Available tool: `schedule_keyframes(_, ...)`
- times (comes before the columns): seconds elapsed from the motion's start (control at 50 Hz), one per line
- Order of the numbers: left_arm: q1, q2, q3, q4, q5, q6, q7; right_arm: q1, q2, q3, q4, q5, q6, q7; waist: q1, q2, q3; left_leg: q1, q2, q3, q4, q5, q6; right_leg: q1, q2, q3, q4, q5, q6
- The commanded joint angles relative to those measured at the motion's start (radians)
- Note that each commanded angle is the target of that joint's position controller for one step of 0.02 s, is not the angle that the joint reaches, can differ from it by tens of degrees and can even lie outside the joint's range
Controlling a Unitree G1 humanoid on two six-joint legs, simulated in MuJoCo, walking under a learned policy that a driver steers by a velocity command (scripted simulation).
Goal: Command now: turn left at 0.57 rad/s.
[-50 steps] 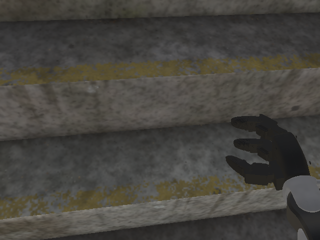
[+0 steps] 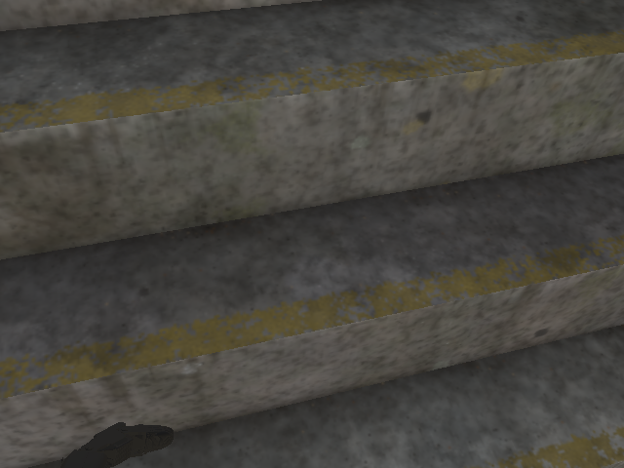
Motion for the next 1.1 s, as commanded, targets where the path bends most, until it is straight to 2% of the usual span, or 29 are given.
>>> schedule_keyframes(0.02,0.014,0.009,0.006,-0.099,-0.004,-0.026,0.018,-0.109,-0.173,-0.081,-0.046,-0.016,-0.003,-0.042,0.140,0.113,-0.082,0.157,0.213,-0.450,-0.183,-0.261,0.225,0.123,-0.055,0.035,-0.167,0.163,-0.092)
schedule_keyframes(0.08,0.206,0.038,-0.006,0.007,-0.017,0.008,0.005,-0.266,-0.033,-0.017,-0.179,0.014,0.027,-0.015,0.171,0.299,-0.079,-0.089,0.032,-0.174,-0.145,-0.143,-0.034,0.532,-0.021,-0.154,-0.705,0.155,-0.101)
schedule_keyframes(0.1,0.195,-0.009,-0.014,0.023,-0.023,0.023,-0.003,-0.246,-0.039,-0.033,-0.174,0.050,0.045,-0.016,0.165,0.194,-0.053,-0.051,-0.015,-0.062,0.021,-0.318,-0.100,0.563,-0.047,-0.179,-1.002,0.309,-0.130)
schedule_keyframes(0.12,0.290,-0.195,-0.130,0.130,0.014,0.012,-0.229,-0.243,0.009,0.072,-0.365,0.030,0.064,0.006,-0.043,0.007,0.055,-0.208,-0.054,0.001,0.108,-0.396,-0.070,0.430,-0.185,-0.103,-1.009,0.770,-0.162)
schedule_keyframes(0.16,0.206,-0.164,-0.144,0.116,0.033,0.026,-0.304,-0.115,-0.028,0.084,-0.333,0.062,0.100,0.001,-0.091,-0.061,0.044,-0.446,-0.075,0.019,0.281,-0.460,-0.049,0.603,-0.246,-0.168,-1.197,0.907,-0.169)
schedule_keyframes(0.18,0.286,-0.102,-0.137,0.146,0.031,-0.009,-0.291,-0.056,-0.013,0.101,-0.370,0.100,0.102,0.016,-0.096,-0.182,0.022,-0.561,-0.109,0.106,0.481,-0.562,-0.103,0.701,-0.307,-0.152,-1.259,1.162,-0.206)
schedule_keyframes(0.2,0.075,0.101,-0.011,0.151,-0.026,0.016,-0.059,-0.003,0.022,0.014,-0.184,0.023,0.004,0.032,0.013,-0.413,-0.043,-0.479,-0.082,0.276,1.282,-0.562,-0.119,0.868,-0.363,-0.212,-0.985,1.811,-0.150)
schedule_keyframes(0.22,0.185,0.238,0.002,0.133,0.094,-0.013,-0.172,0.174,-0.129,0.051,-0.347,0.094,-0.002,0.039,-0.109,-0.199,-0.121,-0.706,-0.089,0.266,1.333,-0.747,-0.207,0.793,-0.692,-0.066,-0.854,2.060,-0.489)
schedule_keyframes(0.24,0.350,0.307,0.041,0.189,0.135,-0.035,-0.180,-0.071,-0.177,0.033,-0.330,0.129,-0.023,0.065,0.035,-0.045,-0.142,-0.889,-0.068,0.228,1.538,-0.687,-0.139,0.945,-0.630,-0.084,-0.786,2.007,-0.478)
schedule_keyframes(0.26,0.289,0.337,0.042,0.183,0.115,-0.029,-0.190,-0.192,-0.171,0.030,-0.330,0.127,-0.036,0.088,0.059,-0.065,-0.135,-0.959,-0.011,0.165,1.717,-0.603,-0.088,0.907,-0.596,-0.108,-0.775,1.786,-0.479)
schedule_keyframes(0.28,0.158,0.287,0.015,0.141,0.140,0.017,-0.209,-0.272,-0.167,0.029,-0.327,0.122,-0.014,0.077,0.031,0.058,-0.149,-0.906,0.057,0.133,1.559,-0.470,-0.057,0.843,-0.606,-0.064,-0.823,1.533,-0.492)
schedule_keyframes(0.34,0.243,0.235,0.023,0.168,0.034,-0.001,-0.099,-0.246,-0.075,0.065,-0.178,-0.001,0.025,0.107,0.140,0.017,0.030,-0.898,0.197,0.154,1.533,-0.156,0.001,0.774,-0.568,0.031,-1.128,0.288,-0.439)
schedule_keyframes(0.38,0.356,0.114,-0.011,0.196,0.037,-0.032,-0.072,-0.396,-0.047,0.071,-0.132,0.027,0.016,0.109,0.270,-0.044,0.181,-0.972,0.200,0.176,1.373,-0.056,0.015,0.760,-0.507,0.020,-1.236,-0.094,-0.377)
schedule_keyframes(0.5,0.590,0.013,-0.031,0.431,0.117,-0.081,-0.087,-0.520,-0.014,0.082,-0.054,0.029,0.038,0.133,0.252,-0.165,0.122,-1.033,0.279,0.258,1.116,0.151,0.195,0.822,-0.460,-0.134,-1.300,0.065,-0.342)
schedule_keyframes(0.56,0.491,0.046,-0.029,0.555,0.089,-0.049,-0.156,-0.679,0.025,0.125,-0.143,0.016,0.142,0.196,0.111,-0.184,0.115,-0.740,0.323,0.485,0.917,-0.255,0.278,0.553,-0.485,-0.268,-1.458,0.601,-0.373)
schedule_keyframes(0.6,0.351,0.170,-0.014,0.525,0.045,-0.087,-0.167,-0.467,-0.016,0.100,-0.070,0.011,0.155,0.225,-0.065,-0.263,-0.089,-0.282,0.211,0.554,0.896,-0.118,0.213,0.474,-0.508,-0.328,-1.348,1.646,-0.452)
schedule_keyframes(0.62,0.295,0.198,0.052,0.418,-0.162,-0.139,0.007,-0.095,0.002,0.065,0.122,0.018,0.027,0.126,-0.052,-0.131,-0.244,0.148,0.181,0.618,0.625,-0.283,0.177,0.633,-0.329,-0.500,-1.120,1.771,-0.270)
schedule_keyframes(0.64,0.429,0.249,0.049,0.448,-0.191,-0.160,0.047,-0.083,0.007,0.065,0.130,0.040,-0.011,0.089,-0.031,-0.170,-0.308,0.319,0.115,0.620,0.375,-0.359,0.143,0.646,-0.358,-0.436,-0.940,1.880,-0.278)
schedule_keyframes(0.68,0.463,0.168,0.042,0.414,-0.118,-0.160,0.065,-0.027,-0.070,0.021,0.192,0.002,-0.025,0.062,-0.032,-0.248,-0.282,0.490,0.131,0.350,0.104,-0.390,0.163,0.592,-0.353,-0.307,-0.580,1.583,-0.247)
schedule_keyframes(0.7,0.374,0.036,0.024,0.307,-0.091,-0.155,0.028,0.001,-0.191,-0.019,0.250,-0.011,-0.013,0.039,0.014,0.066,-0.257,0.666,0.374,-0.239,-0.209,-0.590,0.275,0.119,-0.169,-0.261,-0.196,0.755,-0.178)
schedule_keyframes(0.72,0.197,0.030,0.035,0.242,-0.040,-0.140,0.002,0.025,-0.252,-0.058,0.270,-0.013,-0.006,0.030,-0.025,0.146,-0.259,0.545,0.454,-0.566,-0.526,-0.681,0.326,0.003,-0.063,-0.106,0.332,0.294,-0.170)
schedule_keyframes(0.74,0.129,-0.042,0.024,0.156,0.001,-0.134,-0.005,-0.071,-0.218,-0.057,0.273,-0.011,-0.029,0.040,0.046,0.132,-0.143,0.481,0.427,-0.475,-0.523,-0.653,0.257,-0.139,-0.048,0.000,0.562,0.308,-0.172)
schedule_keyframes(0.8,0.135,-0.184,-0.021,0.049,-0.005,-0.134,0.017,-0.153,-0.004,-0.019,0.392,-0.020,-0.107,0.065,0.188,0.140,0.149,0.215,0.435,-0.193,-0.439,-0.438,0.206,-0.376,-0.031,0.012,0.869,0.259,-0.213)
schedule_keyframes(0.88,0.020,-0.074,-0.005,0.078,0.003,-0.152,-0.015,0.105,-0.023,-0.036,0.445,0.014,-0.149,0.021,0.069,0.047,0.049,0.814,0.405,-0.132,-0.430,0.335,0.249,-0.435,-0.011,-0.111,0.616,0.171,-0.131)
schedule_keyframes(0.9,-0.232,0.068,0.021,0.059,0.027,-0.081,-0.057,0.223,0.033,0.027,0.416,0.011,-0.108,0.107,-0.041,0.181,-0.072,0.916,0.437,-0.164,-0.388,0.615,0.323,-0.657,0.031,0.015,0.615,-0.074,-0.214)
schedule_keyframes(0.94,-0.297,-0.033,-0.016,0.032,0.053,-0.054,-0.060,0.471,0.045,0.032,0.511,-0.025,-0.100,0.134,-0.047,0.122,-0.152,0.963,0.482,-0.185,-0.386,0.725,0.314,-0.777,-0.010,0.005,0.703,-0.216,-0.291)
schedule_keyframes(1.04,-0.282,-0.130,-0.094,0.003,0.021,-0.047,-0.065,0.378,0.057,0.044,0.538,-0.087,-0.122,0.139,0.089,0.133,-0.008,0.606,0.482,-0.121,-0.576,0.138,0.262,-0.934,-0.117,-0.076,1.087,-0.227,-0.338)
schedule_keyframes(1.08,-0.434,-0.068,-0.088,-0.064,-0.011,-0.032,-0.040,0.293,0.019,0.044,0.527,-0.117,-0.137,0.155,0.104,-0.010,0.026,0.389,0.433,0.002,-0.703,0.017,0.198,-0.754,-0.206,-0.139,0.646,-0.027,-0.339)
schedule_keyframes(1.1,-0.544,-0.035,-0.077,-0.120,-0.019,-0.012,-0.028,0.251,-0.020,0.041,0.479,-0.117,-0.148,0.167,0.107,0.072,0.025,0.084,0.403,0.065,-0.825,0.101,0.196,-0.439,-0.222,-0.196,0.511,0.061,-0.322)
Velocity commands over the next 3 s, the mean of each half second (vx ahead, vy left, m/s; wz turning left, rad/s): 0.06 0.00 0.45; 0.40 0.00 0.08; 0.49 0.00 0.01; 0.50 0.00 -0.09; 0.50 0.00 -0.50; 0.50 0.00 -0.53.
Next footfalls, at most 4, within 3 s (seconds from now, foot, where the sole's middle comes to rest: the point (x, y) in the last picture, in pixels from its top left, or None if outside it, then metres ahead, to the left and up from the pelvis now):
0.18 right None -0.11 -0.18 -0.94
0.66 left None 0.09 0.13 -0.71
1.18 right None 0.37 -0.14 -0.48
1.92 left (116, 308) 0.56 0.22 -0.25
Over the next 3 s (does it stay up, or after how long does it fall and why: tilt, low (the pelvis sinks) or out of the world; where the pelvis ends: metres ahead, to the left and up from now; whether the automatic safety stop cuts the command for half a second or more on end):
stays up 0.78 0.08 0.77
